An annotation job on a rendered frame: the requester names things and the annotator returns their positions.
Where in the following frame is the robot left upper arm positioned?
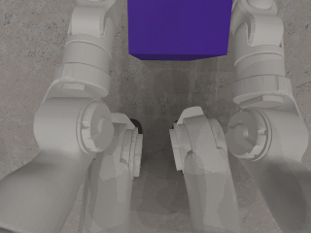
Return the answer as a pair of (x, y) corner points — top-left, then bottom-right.
(0, 97), (115, 233)

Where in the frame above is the robot right forearm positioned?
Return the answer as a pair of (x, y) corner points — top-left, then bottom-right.
(229, 0), (303, 120)

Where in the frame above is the robot right upper arm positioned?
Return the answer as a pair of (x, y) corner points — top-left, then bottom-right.
(225, 107), (311, 233)

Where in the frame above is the robot right shin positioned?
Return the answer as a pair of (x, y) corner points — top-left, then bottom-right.
(177, 106), (227, 154)

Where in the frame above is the left robot foot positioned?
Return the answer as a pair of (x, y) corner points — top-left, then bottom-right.
(130, 118), (143, 134)

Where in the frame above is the carton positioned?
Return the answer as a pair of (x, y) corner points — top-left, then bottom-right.
(127, 0), (233, 61)

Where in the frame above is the robot left forearm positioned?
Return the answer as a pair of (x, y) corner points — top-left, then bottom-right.
(33, 0), (121, 132)

